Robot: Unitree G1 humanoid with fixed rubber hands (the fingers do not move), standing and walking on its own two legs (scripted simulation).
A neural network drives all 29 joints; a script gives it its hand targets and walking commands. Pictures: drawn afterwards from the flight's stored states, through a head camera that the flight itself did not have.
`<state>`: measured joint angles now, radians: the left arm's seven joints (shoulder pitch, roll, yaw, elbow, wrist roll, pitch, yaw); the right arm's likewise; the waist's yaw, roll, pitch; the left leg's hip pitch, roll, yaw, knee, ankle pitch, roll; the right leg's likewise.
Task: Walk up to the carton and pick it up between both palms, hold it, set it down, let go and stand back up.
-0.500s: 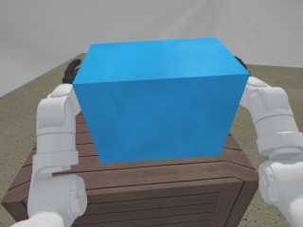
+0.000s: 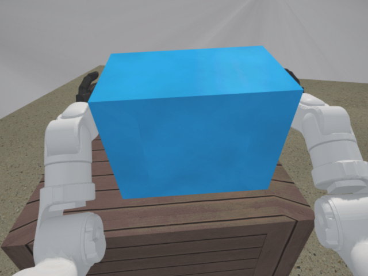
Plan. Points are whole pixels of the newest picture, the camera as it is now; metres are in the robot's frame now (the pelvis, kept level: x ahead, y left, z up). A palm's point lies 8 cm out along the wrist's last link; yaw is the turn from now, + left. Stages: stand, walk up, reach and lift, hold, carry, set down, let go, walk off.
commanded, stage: hold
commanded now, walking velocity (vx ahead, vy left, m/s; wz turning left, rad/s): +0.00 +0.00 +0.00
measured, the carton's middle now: (191, 123) +0.37 +0.00 +0.23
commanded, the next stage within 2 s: set down in 0.10 s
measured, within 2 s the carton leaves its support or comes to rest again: neither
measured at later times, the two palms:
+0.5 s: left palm (91, 113) +0.37 +0.20 +0.26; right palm (284, 113) +0.38 -0.21 +0.24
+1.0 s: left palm (104, 120) +0.41 +0.19 +0.22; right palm (277, 128) +0.40 -0.21 +0.19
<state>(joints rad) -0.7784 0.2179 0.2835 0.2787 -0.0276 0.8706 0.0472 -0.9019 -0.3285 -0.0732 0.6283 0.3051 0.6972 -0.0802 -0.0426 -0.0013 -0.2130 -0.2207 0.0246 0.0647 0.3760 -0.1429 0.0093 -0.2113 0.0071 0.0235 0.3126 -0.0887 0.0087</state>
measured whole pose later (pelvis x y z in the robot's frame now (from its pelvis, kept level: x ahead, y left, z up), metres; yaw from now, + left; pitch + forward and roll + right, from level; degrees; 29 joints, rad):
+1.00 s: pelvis +0.02 +0.00 +0.00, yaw +0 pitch +1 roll -1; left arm -0.69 0.18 0.26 0.26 0.07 0.64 -0.02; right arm -0.70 -0.27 -0.12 0.58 0.26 0.37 -0.04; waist -0.04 0.00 -0.10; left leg -0.20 0.02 0.06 0.36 -0.17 0.01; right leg -0.19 0.01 0.02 0.29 -0.11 0.01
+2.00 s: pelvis +0.03 +0.00 +0.00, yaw +0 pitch +1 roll -1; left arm -0.60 0.09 0.25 0.34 0.07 0.51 -0.01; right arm -0.58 -0.24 -0.19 0.59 0.18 0.30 0.03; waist -0.04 0.00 -0.06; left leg -0.20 0.02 0.06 0.35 -0.17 0.01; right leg -0.19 0.01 0.02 0.28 -0.11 0.01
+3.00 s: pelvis +0.04 +0.00 +0.00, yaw +0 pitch +2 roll -1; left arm -0.49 0.06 0.22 0.39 0.07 0.32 0.00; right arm -0.45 -0.22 -0.20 0.62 0.14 0.09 0.05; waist -0.04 0.00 0.00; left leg -0.20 0.02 0.06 0.33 -0.17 0.01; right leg -0.20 0.01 0.02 0.28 -0.12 0.01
